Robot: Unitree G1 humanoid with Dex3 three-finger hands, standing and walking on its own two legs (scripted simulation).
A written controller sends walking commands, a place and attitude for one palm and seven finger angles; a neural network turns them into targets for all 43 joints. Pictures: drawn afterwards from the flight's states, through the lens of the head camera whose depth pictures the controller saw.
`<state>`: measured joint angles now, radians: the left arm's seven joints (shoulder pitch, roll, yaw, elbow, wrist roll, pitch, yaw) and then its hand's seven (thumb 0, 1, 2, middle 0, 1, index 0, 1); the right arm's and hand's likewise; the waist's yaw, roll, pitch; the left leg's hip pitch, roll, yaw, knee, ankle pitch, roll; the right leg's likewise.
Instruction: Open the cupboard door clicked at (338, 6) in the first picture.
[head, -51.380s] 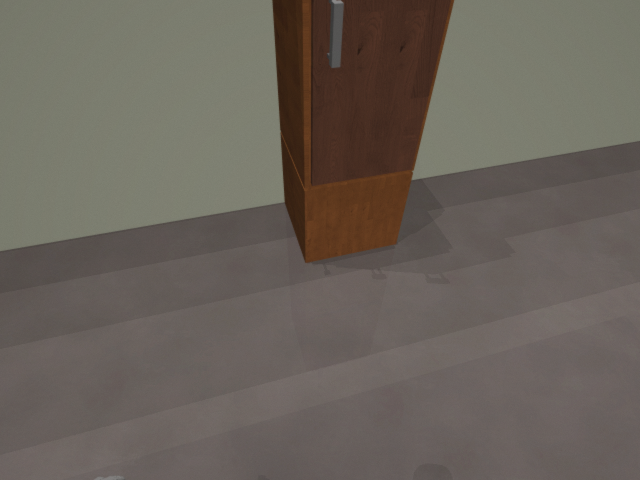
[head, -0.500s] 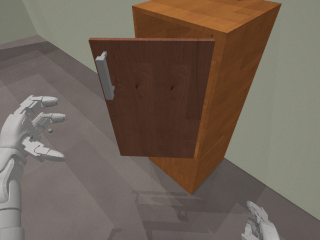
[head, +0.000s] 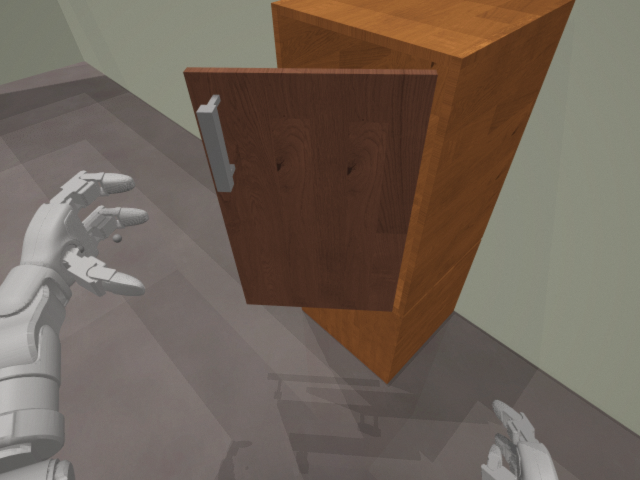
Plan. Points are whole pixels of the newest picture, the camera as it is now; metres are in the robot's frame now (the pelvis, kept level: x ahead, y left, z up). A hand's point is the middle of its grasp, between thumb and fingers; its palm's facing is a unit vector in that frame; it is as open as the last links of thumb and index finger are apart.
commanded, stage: move the hooked fingers beside the handle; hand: left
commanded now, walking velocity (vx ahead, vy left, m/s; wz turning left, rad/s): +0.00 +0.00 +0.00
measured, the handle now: (220, 144) +0.56 +0.22 +0.14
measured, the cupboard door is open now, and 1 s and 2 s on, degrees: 41 41 41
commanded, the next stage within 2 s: none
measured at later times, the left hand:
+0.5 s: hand (141, 197) +0.41 +0.28 +0.16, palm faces +0.05 -1.00 -0.02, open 14.0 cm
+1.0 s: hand (162, 172) +0.47 +0.27 +0.15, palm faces +0.02 -1.00 +0.00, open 14.0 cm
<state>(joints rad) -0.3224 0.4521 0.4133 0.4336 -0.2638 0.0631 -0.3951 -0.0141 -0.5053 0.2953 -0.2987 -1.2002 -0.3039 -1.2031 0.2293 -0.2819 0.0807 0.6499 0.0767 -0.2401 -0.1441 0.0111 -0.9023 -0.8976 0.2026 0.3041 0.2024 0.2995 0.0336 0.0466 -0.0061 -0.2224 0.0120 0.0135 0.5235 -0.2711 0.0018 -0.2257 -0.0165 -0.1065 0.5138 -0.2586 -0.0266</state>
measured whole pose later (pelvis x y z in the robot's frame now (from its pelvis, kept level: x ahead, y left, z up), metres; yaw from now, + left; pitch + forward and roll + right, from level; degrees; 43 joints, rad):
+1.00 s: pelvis +0.02 +0.02 -0.01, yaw -2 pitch +8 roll -1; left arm -0.81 0.61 0.44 1.08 -0.16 -0.14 -0.42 -0.01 -0.50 0.30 -0.30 -1.20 -0.30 -1.20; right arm 0.38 -0.30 0.05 0.67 0.05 -0.10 -0.10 0.01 -0.90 -0.90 0.20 0.30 0.20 0.30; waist -0.08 0.01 -0.05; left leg -0.42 0.01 0.05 0.60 -0.32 0.03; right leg -0.42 -0.02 -0.07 0.55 -0.27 0.00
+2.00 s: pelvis +0.02 +0.02 -0.01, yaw -2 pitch +12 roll -2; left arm -0.93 0.72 0.47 1.21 -0.12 -0.17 -0.44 -0.01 -0.50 0.30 -0.30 -1.20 -0.30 -1.20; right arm 0.39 -0.30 0.05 0.63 0.04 0.03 -0.08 0.00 -0.90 -0.90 0.20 0.30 0.20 0.30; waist -0.13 0.01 -0.07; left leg -0.52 0.03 0.04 0.66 -0.35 0.03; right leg -0.51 0.00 -0.07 0.58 -0.28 0.00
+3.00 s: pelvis +0.02 +0.02 -0.01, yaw -2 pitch +12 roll -2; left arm -0.94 0.58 0.41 1.16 -0.13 -0.18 -0.32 -0.01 -0.50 0.30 -0.30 -1.20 -0.30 -1.21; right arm 0.40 -0.29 0.05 0.65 0.03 0.01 -0.06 0.00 -0.90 -0.90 0.20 0.30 0.20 0.30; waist -0.12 0.02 -0.07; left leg -0.52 0.03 0.04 0.67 -0.35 0.03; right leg -0.51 0.00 -0.07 0.60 -0.29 0.00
